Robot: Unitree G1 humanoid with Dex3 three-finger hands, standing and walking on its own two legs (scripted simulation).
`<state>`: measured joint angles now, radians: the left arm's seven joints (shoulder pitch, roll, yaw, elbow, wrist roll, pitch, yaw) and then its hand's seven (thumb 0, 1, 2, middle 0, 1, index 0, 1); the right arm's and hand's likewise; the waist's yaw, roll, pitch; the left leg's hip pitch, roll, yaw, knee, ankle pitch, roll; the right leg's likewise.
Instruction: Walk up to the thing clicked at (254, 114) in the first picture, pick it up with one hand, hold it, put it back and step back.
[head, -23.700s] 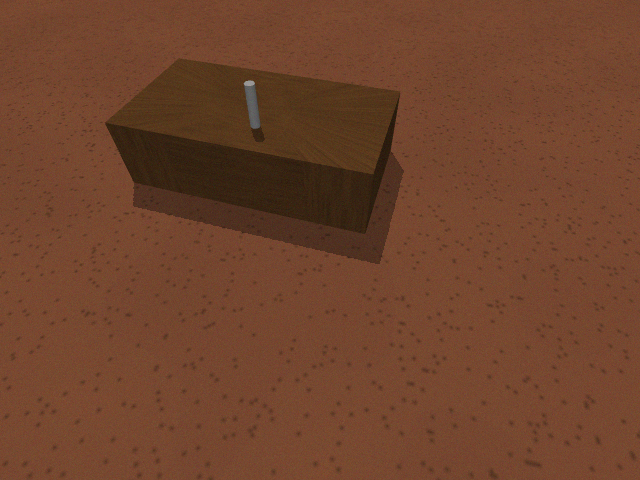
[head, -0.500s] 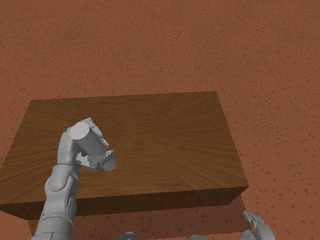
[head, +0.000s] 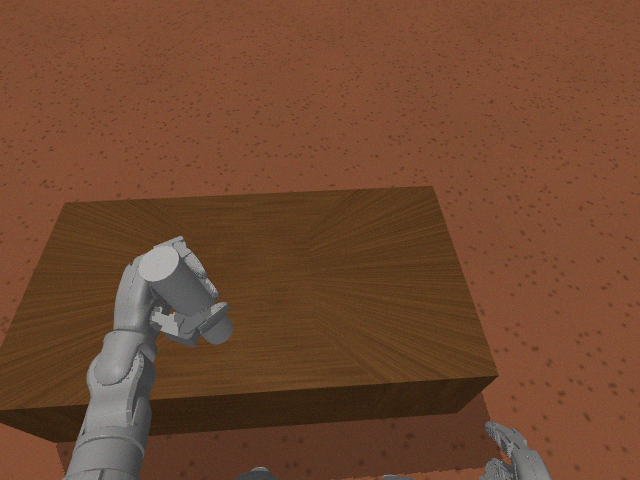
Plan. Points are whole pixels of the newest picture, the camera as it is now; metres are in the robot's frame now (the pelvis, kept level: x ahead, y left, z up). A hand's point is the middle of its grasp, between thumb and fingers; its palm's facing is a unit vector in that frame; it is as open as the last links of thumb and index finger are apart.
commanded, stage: hold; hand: left
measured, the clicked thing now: (193, 302) +0.32 +0.16 +0.05
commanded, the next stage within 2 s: crouch in 1.60 s
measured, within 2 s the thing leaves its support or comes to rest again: neither
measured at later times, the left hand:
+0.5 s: hand (195, 293) +0.32 +0.16 +0.06, palm faces -0.06 -1.00 +0.01, open 7.5 cm
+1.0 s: hand (194, 292) +0.33 +0.16 +0.06, palm faces -0.07 -1.00 +0.01, open 7.5 cm
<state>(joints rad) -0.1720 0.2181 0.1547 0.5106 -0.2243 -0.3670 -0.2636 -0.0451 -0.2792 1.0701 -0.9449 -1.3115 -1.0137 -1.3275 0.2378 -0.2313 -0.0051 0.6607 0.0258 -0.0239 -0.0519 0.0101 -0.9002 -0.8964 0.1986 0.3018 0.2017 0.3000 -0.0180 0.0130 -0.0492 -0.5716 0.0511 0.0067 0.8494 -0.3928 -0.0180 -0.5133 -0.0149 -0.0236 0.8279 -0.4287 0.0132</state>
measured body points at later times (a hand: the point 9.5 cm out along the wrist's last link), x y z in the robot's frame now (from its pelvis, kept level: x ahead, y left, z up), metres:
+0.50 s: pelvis +0.00 +0.00 +0.00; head +0.03 +0.00 +0.45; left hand +0.32 +0.22 +0.06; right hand +0.12 -0.25 -0.11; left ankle +0.02 +0.13 -0.70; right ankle -0.01 -0.13 -0.70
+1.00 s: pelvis +0.00 +0.00 +0.00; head +0.03 +0.00 +0.45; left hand +0.32 +0.22 +0.06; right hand +0.12 -0.25 -0.11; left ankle +0.02 +0.13 -0.70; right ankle -0.01 -0.13 -0.70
